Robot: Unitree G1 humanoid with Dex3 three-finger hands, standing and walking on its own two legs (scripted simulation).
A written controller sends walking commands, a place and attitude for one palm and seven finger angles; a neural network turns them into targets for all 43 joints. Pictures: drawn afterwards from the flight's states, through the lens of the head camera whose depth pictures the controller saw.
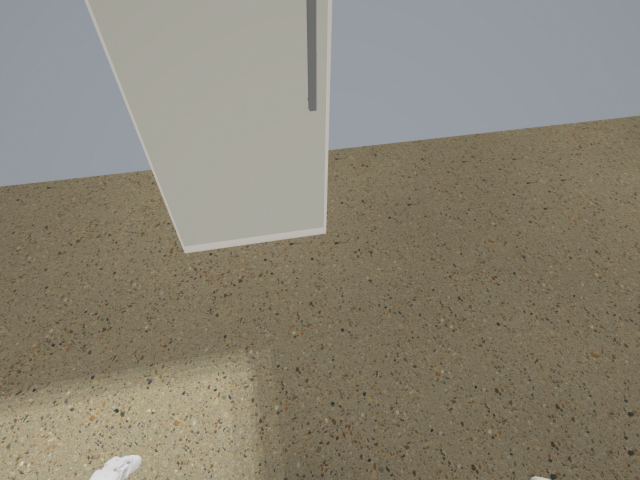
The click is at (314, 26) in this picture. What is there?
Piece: fridge door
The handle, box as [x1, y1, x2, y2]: [306, 0, 316, 110]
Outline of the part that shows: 306,0 308,107 309,110 316,110 315,0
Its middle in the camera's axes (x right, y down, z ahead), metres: -0.03 -0.53 +1.00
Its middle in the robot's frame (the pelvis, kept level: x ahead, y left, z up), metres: +1.12 +0.09 +0.09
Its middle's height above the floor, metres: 0.86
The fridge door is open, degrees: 0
